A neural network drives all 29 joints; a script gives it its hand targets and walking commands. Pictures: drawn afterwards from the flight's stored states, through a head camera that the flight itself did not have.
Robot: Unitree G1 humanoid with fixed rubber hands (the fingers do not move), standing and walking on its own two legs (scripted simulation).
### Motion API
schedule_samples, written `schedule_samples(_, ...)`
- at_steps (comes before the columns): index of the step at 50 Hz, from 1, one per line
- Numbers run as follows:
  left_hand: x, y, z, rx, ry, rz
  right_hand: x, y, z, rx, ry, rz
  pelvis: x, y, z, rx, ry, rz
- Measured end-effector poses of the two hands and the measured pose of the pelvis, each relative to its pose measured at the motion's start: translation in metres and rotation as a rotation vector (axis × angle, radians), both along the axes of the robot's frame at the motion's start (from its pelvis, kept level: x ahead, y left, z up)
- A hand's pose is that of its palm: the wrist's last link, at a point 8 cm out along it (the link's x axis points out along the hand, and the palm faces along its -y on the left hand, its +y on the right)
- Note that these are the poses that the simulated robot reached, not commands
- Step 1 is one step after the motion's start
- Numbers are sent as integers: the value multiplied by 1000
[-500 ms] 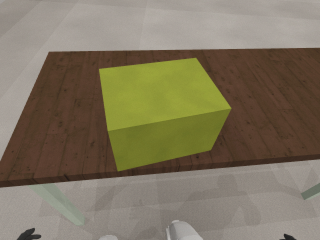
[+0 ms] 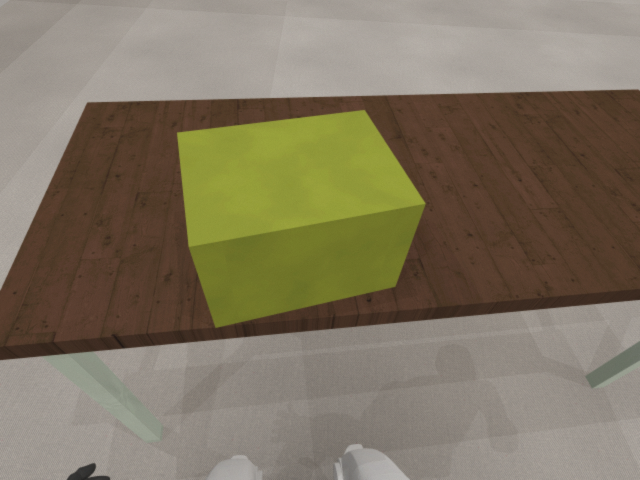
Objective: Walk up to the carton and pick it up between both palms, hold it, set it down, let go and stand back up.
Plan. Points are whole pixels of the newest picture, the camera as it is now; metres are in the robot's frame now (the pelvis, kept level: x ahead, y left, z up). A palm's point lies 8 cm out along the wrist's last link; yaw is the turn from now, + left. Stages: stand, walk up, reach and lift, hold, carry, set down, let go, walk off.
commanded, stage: walk up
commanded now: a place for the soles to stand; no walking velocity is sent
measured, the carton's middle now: (293, 214) +0.47 +0.03 +0.05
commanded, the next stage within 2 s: none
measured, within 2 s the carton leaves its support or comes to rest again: neither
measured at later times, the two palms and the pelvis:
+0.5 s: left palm out of the picture +0.10 +0.32 -0.12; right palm out of the picture +0.09 -0.32 -0.08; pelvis +0.02 +0.01 +0.00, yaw +1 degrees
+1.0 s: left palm out of the picture +0.12 +0.32 -0.11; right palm out of the picture +0.13 -0.31 -0.09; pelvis +0.04 +0.01 +0.00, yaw +1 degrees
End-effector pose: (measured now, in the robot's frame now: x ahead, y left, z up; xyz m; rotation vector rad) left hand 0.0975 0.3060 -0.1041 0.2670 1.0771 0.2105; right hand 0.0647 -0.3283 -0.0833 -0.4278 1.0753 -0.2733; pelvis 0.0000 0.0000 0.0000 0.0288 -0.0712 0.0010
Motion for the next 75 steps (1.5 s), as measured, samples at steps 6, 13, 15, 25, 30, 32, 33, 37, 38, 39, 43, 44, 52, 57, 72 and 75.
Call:
schedule_samples(6,-4,11,-5,1,21,1,-2,16,1,8,-3,-8,1,5,0,-9,1,1)
schedule_samples(13,-9,9,-7,16,32,19,10,8,-4,17,-19,9,5,-2,-3,-4,-11,8)
schedule_samples(15,-8,11,-6,15,28,18,12,8,-3,12,-18,14,7,0,-3,-7,-10,8)
schedule_samples(25,0,18,-11,5,65,17,24,12,2,-11,5,21,19,9,-2,-18,12,11)
schedule_samples(30,6,13,-11,10,83,20,36,9,-1,1,16,27,29,5,-2,-12,26,13)
schedule_samples(32,10,13,-10,11,88,14,40,10,-2,6,24,28,34,4,-1,-11,34,13)
schedule_samples(33,11,12,-10,11,92,12,42,11,-3,8,28,29,36,4,-1,-11,38,13)
schedule_samples(37,18,11,-10,17,98,5,48,14,-4,18,41,36,43,4,0,-11,50,14)
schedule_samples(38,19,11,-10,19,98,5,50,15,-5,18,41,38,44,4,0,-11,51,14)
schedule_samples(39,20,12,-10,21,96,4,52,16,-5,17,39,40,44,4,0,-11,52,14)
schedule_samples(43,22,12,-10,24,88,1,59,19,-5,17,21,42,44,5,0,-12,51,14)
schedule_samples(44,22,12,-10,25,85,1,60,20,-5,19,16,44,44,5,0,-12,50,14)
schedule_samples(52,23,9,-9,18,69,-3,63,22,-3,27,-7,54,42,5,0,-12,48,14)
schedule_samples(57,23,11,-10,15,69,-4,63,25,-2,29,-6,57,42,8,1,-15,48,14)
schedule_samples(72,31,13,-8,13,37,-7,70,30,-1,46,-18,68,46,10,1,-18,54,16)
schedule_samples(75,36,14,-7,13,27,-9,74,34,-1,57,-22,69,49,11,2,-18,59,16)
